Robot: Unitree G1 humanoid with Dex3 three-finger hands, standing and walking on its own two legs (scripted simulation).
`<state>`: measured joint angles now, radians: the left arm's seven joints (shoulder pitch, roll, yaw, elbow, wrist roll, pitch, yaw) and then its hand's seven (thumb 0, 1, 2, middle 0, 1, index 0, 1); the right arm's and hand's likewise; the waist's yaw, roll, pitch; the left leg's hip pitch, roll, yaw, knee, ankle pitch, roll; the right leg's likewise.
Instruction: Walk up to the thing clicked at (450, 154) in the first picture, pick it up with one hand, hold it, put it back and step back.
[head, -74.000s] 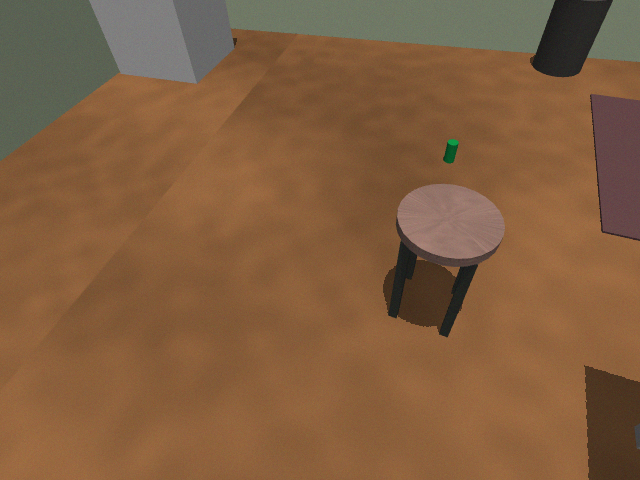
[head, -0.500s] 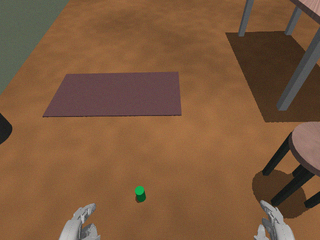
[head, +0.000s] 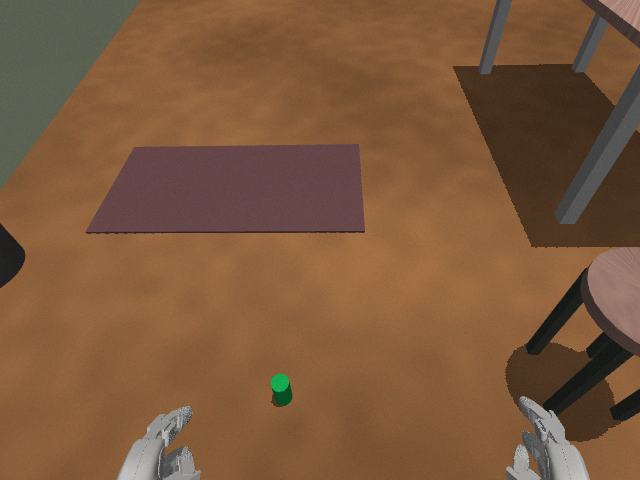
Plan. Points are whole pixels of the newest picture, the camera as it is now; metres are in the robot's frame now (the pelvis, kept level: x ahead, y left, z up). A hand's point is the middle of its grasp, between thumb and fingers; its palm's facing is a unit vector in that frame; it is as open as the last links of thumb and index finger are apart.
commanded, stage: home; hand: left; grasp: from above
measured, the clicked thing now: (281, 389) +0.50 +0.17 -0.66
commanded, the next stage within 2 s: stand in 0.72 s
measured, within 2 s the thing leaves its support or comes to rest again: neither
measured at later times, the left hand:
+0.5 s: hand (196, 479) +0.16 +0.18 -0.05, palm faces +0.04 -0.98 -0.20, open 7.4 cm
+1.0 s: hand out of the picture +0.14 +0.22 -0.09, palm faces +0.02 -0.95 -0.32, open 7.4 cm
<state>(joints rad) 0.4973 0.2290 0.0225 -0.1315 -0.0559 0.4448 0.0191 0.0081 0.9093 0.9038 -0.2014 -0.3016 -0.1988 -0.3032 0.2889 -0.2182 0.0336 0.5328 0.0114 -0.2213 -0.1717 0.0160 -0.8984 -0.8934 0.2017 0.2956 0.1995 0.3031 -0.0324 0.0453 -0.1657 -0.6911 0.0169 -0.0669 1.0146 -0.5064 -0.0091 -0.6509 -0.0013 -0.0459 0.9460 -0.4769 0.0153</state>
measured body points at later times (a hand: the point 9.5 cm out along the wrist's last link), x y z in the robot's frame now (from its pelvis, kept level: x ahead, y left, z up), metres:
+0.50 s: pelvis +0.00 +0.00 +0.00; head +0.02 +0.00 +0.45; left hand +0.16 +0.23 -0.03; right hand +0.16 -0.24 -0.07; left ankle +0.00 +0.12 -0.68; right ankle +0.00 -0.13 -0.68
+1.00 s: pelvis -0.01 +0.00 +0.02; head +0.02 +0.01 +0.47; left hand +0.14 +0.27 -0.07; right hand +0.13 -0.26 -0.09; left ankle +0.00 +0.12 -0.68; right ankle +0.00 -0.13 -0.68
